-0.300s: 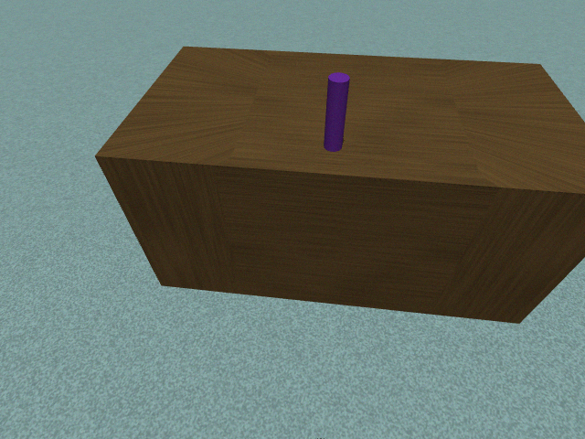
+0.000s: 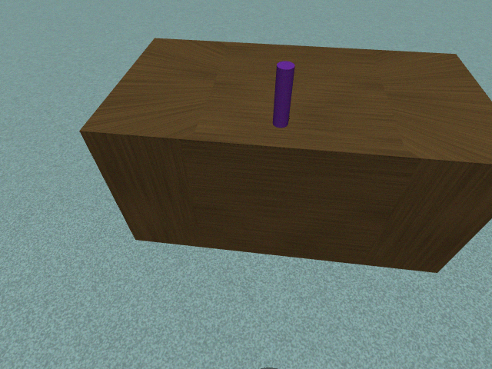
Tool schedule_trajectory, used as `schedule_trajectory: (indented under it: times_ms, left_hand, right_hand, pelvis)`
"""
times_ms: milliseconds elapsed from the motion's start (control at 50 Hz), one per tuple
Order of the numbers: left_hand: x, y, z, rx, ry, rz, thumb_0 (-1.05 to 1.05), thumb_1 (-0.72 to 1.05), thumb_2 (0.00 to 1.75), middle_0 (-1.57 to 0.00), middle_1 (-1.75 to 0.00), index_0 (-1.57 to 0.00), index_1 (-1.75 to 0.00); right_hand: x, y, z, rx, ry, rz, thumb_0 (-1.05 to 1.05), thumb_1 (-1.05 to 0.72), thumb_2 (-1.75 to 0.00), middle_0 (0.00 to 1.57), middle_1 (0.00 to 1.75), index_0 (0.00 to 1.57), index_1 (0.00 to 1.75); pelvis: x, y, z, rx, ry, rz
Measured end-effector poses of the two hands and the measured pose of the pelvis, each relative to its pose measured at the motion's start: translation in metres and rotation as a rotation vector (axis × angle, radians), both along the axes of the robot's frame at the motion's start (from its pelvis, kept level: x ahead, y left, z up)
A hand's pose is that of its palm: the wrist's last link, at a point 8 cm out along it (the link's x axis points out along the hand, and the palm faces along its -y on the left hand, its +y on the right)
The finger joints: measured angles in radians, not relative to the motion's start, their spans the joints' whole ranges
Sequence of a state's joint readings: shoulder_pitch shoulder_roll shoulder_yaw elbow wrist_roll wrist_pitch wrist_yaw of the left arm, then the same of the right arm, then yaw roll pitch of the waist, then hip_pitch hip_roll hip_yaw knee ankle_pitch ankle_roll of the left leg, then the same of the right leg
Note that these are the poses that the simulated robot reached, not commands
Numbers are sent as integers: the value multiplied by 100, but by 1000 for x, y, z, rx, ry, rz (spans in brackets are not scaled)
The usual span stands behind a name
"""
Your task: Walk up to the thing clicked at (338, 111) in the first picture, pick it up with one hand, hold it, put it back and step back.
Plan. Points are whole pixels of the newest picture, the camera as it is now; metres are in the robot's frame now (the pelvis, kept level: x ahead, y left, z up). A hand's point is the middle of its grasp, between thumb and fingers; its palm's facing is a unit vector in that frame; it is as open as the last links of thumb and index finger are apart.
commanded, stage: stand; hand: left
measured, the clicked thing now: (282, 96) +0.89 -0.06 -0.03
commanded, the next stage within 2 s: walk up in 0.82 s
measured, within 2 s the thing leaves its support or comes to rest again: neither
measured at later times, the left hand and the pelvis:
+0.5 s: hand out of the picture +0.08 +0.25 -0.16, palm faces -0.03 -0.94 -0.34, open 7.4 cm; pelvis +0.01 +0.00 +0.00, yaw +0 degrees
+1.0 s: hand out of the picture +0.10 +0.25 -0.15, palm faces -0.07 -0.93 -0.36, open 7.4 cm; pelvis +0.02 -0.03 -0.01, yaw -3 degrees
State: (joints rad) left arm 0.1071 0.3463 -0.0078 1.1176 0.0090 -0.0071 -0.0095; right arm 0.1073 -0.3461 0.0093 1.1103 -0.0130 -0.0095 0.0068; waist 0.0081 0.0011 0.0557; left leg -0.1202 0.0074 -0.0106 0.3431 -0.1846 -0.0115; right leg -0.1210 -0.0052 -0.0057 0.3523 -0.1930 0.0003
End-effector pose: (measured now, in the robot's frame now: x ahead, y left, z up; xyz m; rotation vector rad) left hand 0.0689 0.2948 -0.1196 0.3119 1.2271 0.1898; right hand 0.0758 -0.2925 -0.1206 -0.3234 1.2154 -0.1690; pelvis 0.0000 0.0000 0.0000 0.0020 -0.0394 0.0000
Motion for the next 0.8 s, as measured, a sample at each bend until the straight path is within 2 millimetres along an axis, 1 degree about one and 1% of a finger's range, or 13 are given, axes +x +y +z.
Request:
schedule_trajectory:
  times_ms: [800]
  left_hand:
    - [10,-1,2,8,-10,-5,0,91,90,-20,-30,-20,-30]
  right_hand:
    - [6,-4,1,-3,4,-5,0,-91,-89,21,30,20,30]
  pelvis:
    - [8,-2,1,0,2,1]
